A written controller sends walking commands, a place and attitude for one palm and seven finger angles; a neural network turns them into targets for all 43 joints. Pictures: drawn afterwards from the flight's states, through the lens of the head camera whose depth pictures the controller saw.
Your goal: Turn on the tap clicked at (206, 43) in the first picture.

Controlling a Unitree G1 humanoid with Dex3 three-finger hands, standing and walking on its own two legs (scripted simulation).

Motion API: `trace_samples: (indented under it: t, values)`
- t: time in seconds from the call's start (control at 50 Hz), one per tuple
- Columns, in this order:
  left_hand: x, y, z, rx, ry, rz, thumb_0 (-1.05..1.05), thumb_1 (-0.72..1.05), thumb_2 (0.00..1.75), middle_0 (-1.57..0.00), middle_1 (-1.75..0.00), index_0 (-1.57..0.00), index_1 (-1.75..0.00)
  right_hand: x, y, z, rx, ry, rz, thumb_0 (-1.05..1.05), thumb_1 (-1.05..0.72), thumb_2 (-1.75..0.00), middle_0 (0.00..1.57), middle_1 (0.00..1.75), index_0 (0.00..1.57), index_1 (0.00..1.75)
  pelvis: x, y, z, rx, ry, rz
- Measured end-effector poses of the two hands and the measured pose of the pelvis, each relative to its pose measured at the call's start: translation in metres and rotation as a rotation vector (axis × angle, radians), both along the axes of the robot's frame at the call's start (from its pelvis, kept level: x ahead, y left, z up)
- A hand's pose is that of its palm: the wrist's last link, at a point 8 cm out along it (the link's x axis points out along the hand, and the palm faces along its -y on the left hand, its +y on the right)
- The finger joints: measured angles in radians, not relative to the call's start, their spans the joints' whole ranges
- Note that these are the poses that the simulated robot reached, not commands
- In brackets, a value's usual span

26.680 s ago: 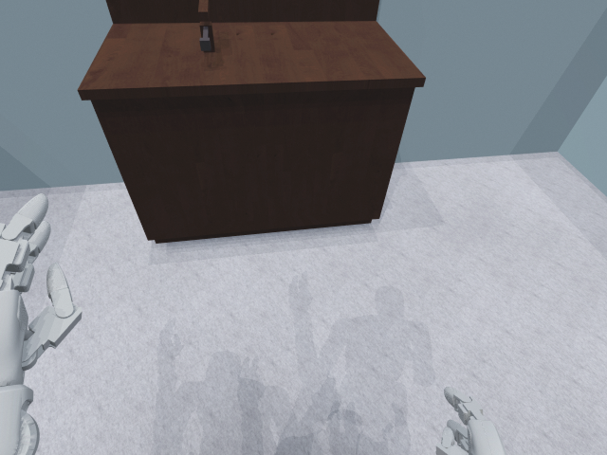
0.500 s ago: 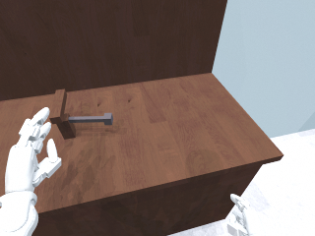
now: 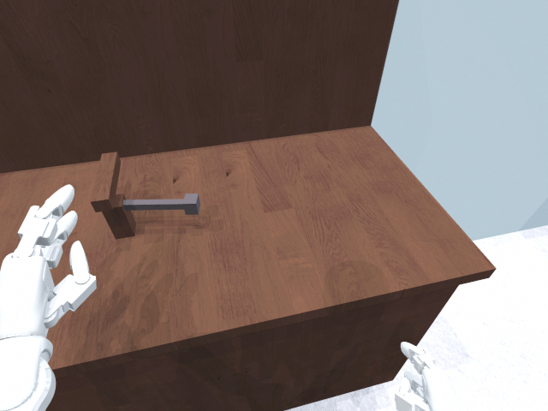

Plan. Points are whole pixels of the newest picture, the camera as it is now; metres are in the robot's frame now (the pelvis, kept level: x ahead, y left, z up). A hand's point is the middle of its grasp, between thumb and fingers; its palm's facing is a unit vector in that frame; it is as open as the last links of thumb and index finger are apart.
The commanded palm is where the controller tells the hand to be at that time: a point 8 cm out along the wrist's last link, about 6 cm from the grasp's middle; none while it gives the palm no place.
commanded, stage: step back with the hand held close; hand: left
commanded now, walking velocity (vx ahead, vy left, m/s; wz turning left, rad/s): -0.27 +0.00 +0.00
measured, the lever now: (191, 204) +0.44 +0.22 +0.05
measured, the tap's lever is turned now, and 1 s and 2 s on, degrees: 78 78 78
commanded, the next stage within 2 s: stop stepping back and stand still in 1.28 s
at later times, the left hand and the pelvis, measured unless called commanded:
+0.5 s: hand (34, 322) +0.15 +0.27 +0.16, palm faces +0.40 -0.80 -0.44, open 7.4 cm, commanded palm +0.10 +0.31 +0.17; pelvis -0.06 +0.02 -0.01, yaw +1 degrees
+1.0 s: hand out of the picture +0.10 +0.27 +0.16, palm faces +0.43 -0.81 -0.40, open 7.4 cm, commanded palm +0.05 +0.30 +0.17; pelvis -0.10 +0.02 -0.01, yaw +0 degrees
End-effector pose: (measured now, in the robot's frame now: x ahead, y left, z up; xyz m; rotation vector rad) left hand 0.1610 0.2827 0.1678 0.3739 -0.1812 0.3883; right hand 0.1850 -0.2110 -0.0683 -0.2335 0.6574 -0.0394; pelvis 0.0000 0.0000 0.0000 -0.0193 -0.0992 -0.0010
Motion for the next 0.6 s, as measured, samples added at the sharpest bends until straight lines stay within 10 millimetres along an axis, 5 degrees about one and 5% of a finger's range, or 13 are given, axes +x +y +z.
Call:
trace_samples:
  t: [0.1, 0.3, 0.6]
  values:
    - [-0.001, 0.009, 0.016, 0.074, -0.059, -0.008, 0.02, 0.89, 0.9, -0.21, -0.3, -0.21, -0.3, -0.006, -0.002, 0.0, -0.014, 0.015, -0.022, 0.02, -0.9, -0.9, 0.2, 0.3, 0.21, 0.3, -0.008, 0.002, -0.002, -0.009, 0.046, -0.006]
    - [-0.025, 0.011, -0.005, 0.075, 0.04, -0.066, 0.02, 0.89, 0.9, -0.21, -0.3, -0.21, -0.3, -0.037, -0.004, -0.002, -0.042, 0.031, -0.088, 0.02, -0.9, -0.9, 0.2, 0.3, 0.21, 0.3, -0.034, 0.017, -0.006, -0.011, 0.093, -0.015]
    - [-0.069, 0.027, 0.006, 0.169, -0.031, 0.015, 0.02, 0.89, 0.9, -0.21, -0.3, -0.21, -0.3, -0.08, 0.015, -0.023, -0.028, 0.078, -0.039, 0.02, -0.9, -0.9, 0.2, 0.3, 0.21, 0.3, -0.066, 0.021, -0.014, -0.016, 0.109, 0.031]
